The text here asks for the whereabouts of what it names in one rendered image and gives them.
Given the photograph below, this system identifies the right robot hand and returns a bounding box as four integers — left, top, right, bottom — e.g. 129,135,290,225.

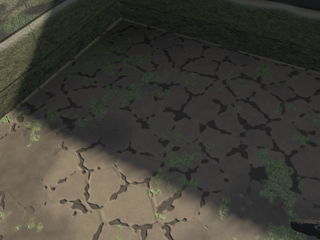
290,218,320,239

